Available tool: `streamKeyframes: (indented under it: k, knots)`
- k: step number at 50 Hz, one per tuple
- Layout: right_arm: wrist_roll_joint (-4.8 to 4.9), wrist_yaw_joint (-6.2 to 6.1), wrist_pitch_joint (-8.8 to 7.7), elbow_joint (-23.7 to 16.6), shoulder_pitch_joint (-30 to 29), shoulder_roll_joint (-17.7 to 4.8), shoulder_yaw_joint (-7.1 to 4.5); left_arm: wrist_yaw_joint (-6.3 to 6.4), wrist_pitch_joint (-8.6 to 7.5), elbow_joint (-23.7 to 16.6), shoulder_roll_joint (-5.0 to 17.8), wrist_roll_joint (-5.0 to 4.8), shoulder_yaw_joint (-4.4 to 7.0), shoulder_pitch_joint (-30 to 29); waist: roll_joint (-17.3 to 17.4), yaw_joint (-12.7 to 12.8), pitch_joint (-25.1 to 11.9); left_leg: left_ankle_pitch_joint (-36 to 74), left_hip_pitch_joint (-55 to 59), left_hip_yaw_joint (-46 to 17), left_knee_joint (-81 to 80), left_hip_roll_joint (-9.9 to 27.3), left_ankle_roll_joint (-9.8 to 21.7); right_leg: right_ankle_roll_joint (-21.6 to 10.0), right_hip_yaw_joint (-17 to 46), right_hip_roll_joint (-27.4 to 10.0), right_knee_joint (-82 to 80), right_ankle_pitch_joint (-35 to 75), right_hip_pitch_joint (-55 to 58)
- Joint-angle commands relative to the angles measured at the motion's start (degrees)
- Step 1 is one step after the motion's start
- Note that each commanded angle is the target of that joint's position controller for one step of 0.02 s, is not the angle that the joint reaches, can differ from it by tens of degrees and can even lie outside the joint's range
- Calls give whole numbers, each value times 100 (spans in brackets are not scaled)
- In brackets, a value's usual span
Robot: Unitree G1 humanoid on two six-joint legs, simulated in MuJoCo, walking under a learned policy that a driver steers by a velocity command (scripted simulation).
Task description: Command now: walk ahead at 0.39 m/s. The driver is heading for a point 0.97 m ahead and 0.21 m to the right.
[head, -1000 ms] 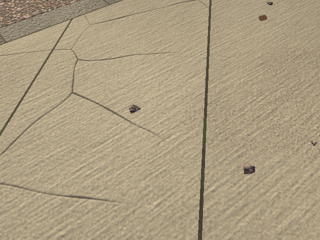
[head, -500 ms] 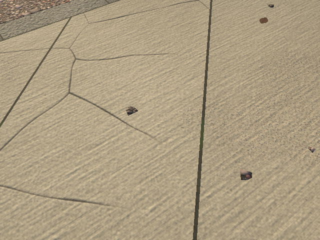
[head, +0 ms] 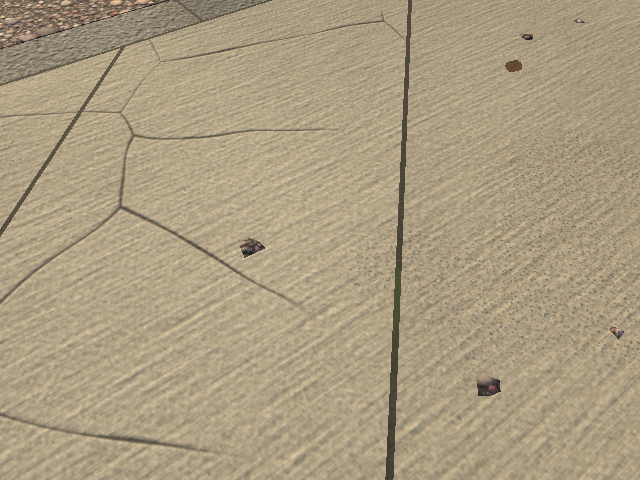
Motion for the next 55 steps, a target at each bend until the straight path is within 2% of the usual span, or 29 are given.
streamKeyframes:
  k: [1,4,7,14,17,19,20,21,22,23,24,25,26,28,31,34,36,39,42,43,44,45,46,47,48,49,50,52,55]
  knots:
    - [-50,46,-89,-186,219,-465,44,-55,-219,-539,534,56,155,-629,619,-60,580,514,1236,-2098,-2016,1575,678,-164,186,-614,259,942,-2367]
    - [-103,-64,-6,-101,642,-522,73,-147,-85,-554,251,80,139,-745,656,-78,478,1900,1248,-1221,-2061,1356,623,53,-90,-628,-245,1350,-2261]
    - [-160,-181,30,-140,680,-682,57,-167,-13,-870,39,81,51,-1452,524,-172,673,2172,986,-701,-2262,1326,608,184,-120,-544,-1243,1906,-2353]
    - [-77,-239,74,-158,962,-780,6,-398,-27,-1419,27,68,-55,-2495,506,-269,908,2915,1356,231,-2254,1536,471,-162,-493,-229,-2779,2483,-1838]
    - [-93,-292,180,-334,725,-1047,-76,-494,-38,-1480,336,82,96,-2092,833,178,332,5969,1904,519,-1016,1655,302,-480,-896,236,-2723,1767,-991]
    - [-132,-330,283,-530,517,-1150,-96,-467,18,-1104,868,57,404,-477,904,1009,-595,6525,1269,662,1233,1452,75,-802,-871,598,-2974,1719,1152]
    - [-206,-317,221,-713,555,-1022,-28,-343,97,-975,1324,83,561,379,143,1221,-1196,4380,-291,656,3111,1128,-117,-1153,764,-360,-3090,1252,2893]
    - [-144,-166,-6,-915,981,-202,199,-310,107,-1134,1515,94,562,292,-1251,601,-1963,-944,-2584,-35,5401,-282,-451,-2339,4372,-1877,-4198,-51,4507]
    - [46,-72,-299,-1086,321,-693,83,-296,65,-1047,1110,158,434,287,-657,883,-1886,-1005,-3183,-1182,5808,-23,-182,-2048,4590,-1751,-4796,-109,4357]
    - [227,-56,-410,-1323,-150,-949,13,-277,-8,-1089,852,196,369,29,-464,762,-1122,-600,-3457,-1102,5596,260,-18,-1781,3637,-1571,-4827,331,3678]
    - [177,-109,-444,-1352,-293,-934,-2,-322,-96,-1191,704,190,311,-449,319,428,-535,-195,-3209,-1057,5019,523,-8,-1615,2890,-1304,-4937,1148,2596]
    - [70,-173,-386,-1319,-273,-1006,-84,-334,-145,-1294,545,215,260,-792,475,188,-370,-24,-2787,-1041,4486,722,-50,-1481,2358,-1080,-4992,1674,1879]
    - [10,-187,-287,-1342,-139,-966,-108,-322,-154,-1370,508,254,233,-966,379,-6,-254,26,-2400,-1071,4258,831,-111,-1453,2084,-915,-5095,1943,1322]
    - [-88,-209,-133,-1464,-140,-811,-122,-261,-140,-1372,589,188,235,-907,235,-144,-76,64,-2180,-946,3635,902,-310,-1466,1758,-779,-5251,2162,682]
    - [-195,-265,-43,-1816,-921,-746,-109,-103,-126,-1355,880,184,311,-515,81,52,169,1023,-2345,-739,2373,777,-605,-1391,1396,-543,-5366,2198,227]
    - [-160,-229,-77,-2023,-1596,-579,-41,-30,-63,-1317,910,141,324,-182,-85,341,180,2253,-2020,-655,839,476,-629,-1050,1097,-253,-5196,1931,178]
    - [-98,-161,-119,-2114,-1884,-540,-4,-26,-52,-1212,858,127,306,95,-191,540,103,2786,-1748,-582,393,363,-607,-947,1136,-339,-5133,1774,320]
    - [-58,-59,-183,-2262,-2164,-707,-17,-20,-24,-1064,754,121,265,401,-231,648,95,2520,-1961,-691,23,369,-450,-919,1443,-645,-4708,1818,1122]
    - [-87,2,-266,-2318,-2017,-927,-73,22,60,-1036,847,186,285,459,-402,453,65,1682,-1796,-610,-279,252,-166,-789,1727,-886,-4116,2855,1813]
    - [-144,-11,-299,-2190,-1530,-1037,-135,35,93,-1066,813,196,266,371,-411,180,-180,1829,-1168,-460,-568,113,5,-643,1585,-665,-3553,3932,1929]
    - [-256,-22,-342,-2060,-814,-1262,-208,32,94,-1164,679,239,202,278,-315,-150,-854,2844,66,-728,-336,508,305,-431,1354,-352,-2548,4233,1626]
    - [-365,-21,-341,-1970,-15,-1682,-296,30,43,-1251,421,311,100,628,595,-252,-1770,4559,2115,-1949,137,1656,946,-73,975,256,-794,2484,196]
    - [-236,48,-210,-1716,393,-1610,-329,-1,-6,-1045,242,193,27,1478,2007,-141,-2485,4646,3275,-3766,-222,2660,1750,241,777,878,706,-1439,-1176]
    - [-70,76,-145,-1789,301,-1162,-210,14,14,-984,854,103,152,1180,1157,-275,-2004,3760,2833,-3719,-433,2491,1517,264,1128,571,1233,-1397,-1595]
    - [-50,61,-97,-1884,-200,-946,-133,38,64,-1137,964,82,198,552,702,-256,-1206,3859,2023,-2925,-516,2262,1264,325,948,385,1256,-994,-1808]
    - [-90,64,-63,-1932,-621,-780,-44,66,122,-1207,885,148,195,205,329,-114,-724,4323,1223,-2313,-677,1969,1145,401,711,164,962,-712,-1689]
    - [-124,66,-51,-1913,-858,-669,2,87,182,-1264,768,222,205,107,349,77,-500,4505,648,-1957,-817,1778,1051,433,584,-87,492,-450,-1424]
    - [-218,79,-38,-1796,-1046,-571,48,101,295,-1220,386,231,139,307,737,324,-458,4796,-94,-1341,-1078,1361,946,524,334,-219,-427,-93,-606]
    - [-207,10,29,-1645,-1119,-842,-20,135,336,-1251,185,252,55,205,925,359,-745,5248,-283,-913,-1114,1247,990,641,124,-187,-1694,468,83]
Keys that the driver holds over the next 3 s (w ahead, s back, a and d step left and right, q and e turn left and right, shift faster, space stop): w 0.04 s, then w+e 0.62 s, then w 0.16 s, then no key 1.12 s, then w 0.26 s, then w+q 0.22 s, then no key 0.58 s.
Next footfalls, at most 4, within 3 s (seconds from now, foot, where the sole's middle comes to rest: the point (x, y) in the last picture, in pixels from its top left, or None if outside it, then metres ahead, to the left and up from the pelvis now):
0.38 right None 0.37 -0.14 -0.77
0.88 left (326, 404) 0.70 -0.03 -0.77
1.26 right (436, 429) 0.64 -0.27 -0.77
2.64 left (375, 289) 1.02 -0.16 -0.77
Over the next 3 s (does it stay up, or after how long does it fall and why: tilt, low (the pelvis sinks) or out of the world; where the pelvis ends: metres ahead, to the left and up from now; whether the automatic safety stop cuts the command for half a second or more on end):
stays up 0.89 -0.22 0.00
